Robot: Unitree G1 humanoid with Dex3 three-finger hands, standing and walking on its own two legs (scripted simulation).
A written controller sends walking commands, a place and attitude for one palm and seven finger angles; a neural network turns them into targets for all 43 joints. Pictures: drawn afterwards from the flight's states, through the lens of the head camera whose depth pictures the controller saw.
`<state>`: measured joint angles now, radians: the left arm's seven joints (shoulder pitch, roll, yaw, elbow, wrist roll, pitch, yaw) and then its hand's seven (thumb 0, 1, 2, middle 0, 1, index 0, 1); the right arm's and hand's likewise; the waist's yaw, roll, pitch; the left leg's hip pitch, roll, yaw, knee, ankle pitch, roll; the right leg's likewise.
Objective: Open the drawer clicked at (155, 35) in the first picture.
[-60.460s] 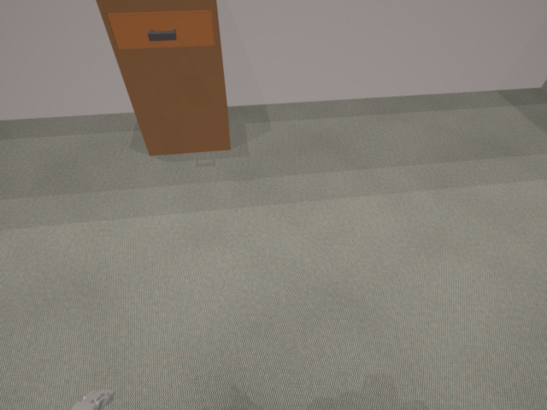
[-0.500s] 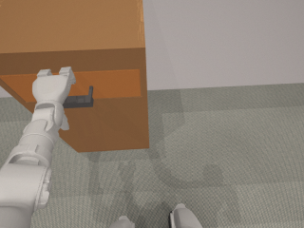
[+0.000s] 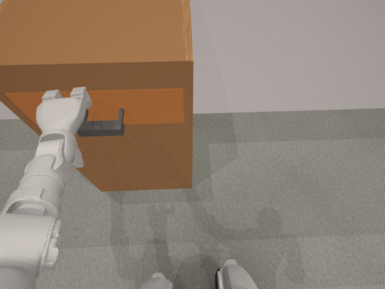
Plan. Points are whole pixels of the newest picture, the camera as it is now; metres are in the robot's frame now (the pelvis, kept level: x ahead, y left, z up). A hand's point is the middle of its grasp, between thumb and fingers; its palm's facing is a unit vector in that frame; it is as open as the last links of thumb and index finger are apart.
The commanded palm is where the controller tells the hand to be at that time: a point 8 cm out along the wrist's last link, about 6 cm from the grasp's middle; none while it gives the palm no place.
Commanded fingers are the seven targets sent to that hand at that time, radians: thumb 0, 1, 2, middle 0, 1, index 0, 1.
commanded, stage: move the hooked fingers above the handle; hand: left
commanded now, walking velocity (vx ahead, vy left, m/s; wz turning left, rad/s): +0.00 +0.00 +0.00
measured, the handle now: (102, 120) +0.52 +0.22 -0.04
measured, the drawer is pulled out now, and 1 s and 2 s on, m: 0.00 0.00 0.00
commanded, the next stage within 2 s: lower the fingers behind the handle in 0.10 s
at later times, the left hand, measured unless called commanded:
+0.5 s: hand (88, 136) +0.45 +0.23 -0.01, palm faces -0.15 -0.01 -0.99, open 13.9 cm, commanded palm +0.44 +0.23 +0.05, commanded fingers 0.00 -0.50 0.30 -0.30 -1.20 -0.30 -1.20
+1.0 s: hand (95, 137) +0.46 +0.22 -0.03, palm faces -0.09 -0.02 -1.00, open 13.9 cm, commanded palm +0.44 +0.22 +0.01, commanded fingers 0.00 -0.50 0.30 -0.30 -1.20 -0.30 -1.20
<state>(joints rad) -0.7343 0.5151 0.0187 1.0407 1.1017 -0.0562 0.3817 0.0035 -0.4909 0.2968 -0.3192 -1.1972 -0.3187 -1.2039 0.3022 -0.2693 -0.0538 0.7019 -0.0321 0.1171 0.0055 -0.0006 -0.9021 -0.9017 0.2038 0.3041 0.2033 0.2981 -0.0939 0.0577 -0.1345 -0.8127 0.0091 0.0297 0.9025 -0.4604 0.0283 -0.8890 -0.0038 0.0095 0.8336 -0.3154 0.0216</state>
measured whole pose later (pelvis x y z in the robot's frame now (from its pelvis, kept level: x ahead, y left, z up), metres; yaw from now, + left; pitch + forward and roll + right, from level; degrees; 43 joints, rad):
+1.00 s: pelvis -0.01 -0.01 -0.02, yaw +1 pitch +24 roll -1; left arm -0.78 0.48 -0.02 1.10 1.12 -0.13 0.40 0.00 -0.49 0.30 -0.29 -1.19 -0.32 -1.20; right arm 0.29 -0.26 -0.05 0.74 -0.05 0.07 -0.01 0.00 -0.90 -0.90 0.21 0.30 0.20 0.30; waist -0.11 0.04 -0.16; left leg -0.93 0.01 0.00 1.00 -0.49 0.01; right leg -1.00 -0.01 -0.02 0.95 -0.36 0.00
